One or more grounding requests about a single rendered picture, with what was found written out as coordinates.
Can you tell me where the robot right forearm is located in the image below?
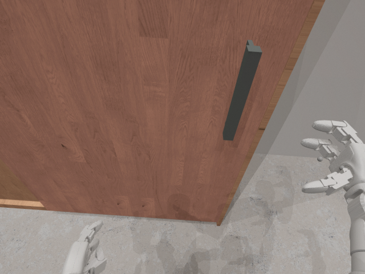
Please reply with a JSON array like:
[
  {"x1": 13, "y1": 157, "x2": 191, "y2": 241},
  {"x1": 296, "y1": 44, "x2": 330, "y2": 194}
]
[{"x1": 344, "y1": 182, "x2": 365, "y2": 274}]

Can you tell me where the handle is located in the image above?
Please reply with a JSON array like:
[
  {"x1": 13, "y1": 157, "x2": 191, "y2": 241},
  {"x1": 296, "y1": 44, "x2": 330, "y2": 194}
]
[{"x1": 222, "y1": 40, "x2": 262, "y2": 140}]

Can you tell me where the left robot hand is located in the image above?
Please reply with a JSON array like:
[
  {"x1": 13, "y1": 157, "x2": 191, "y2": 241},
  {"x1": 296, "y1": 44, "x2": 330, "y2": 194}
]
[{"x1": 62, "y1": 220, "x2": 107, "y2": 274}]

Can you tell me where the wardrobe door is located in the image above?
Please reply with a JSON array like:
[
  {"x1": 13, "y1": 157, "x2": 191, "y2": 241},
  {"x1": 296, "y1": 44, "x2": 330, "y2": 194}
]
[
  {"x1": 0, "y1": 0, "x2": 313, "y2": 222},
  {"x1": 0, "y1": 159, "x2": 39, "y2": 202}
]

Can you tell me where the right robot hand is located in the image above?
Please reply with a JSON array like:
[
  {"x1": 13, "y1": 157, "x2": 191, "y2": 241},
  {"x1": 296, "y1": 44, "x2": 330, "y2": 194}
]
[{"x1": 301, "y1": 120, "x2": 365, "y2": 196}]

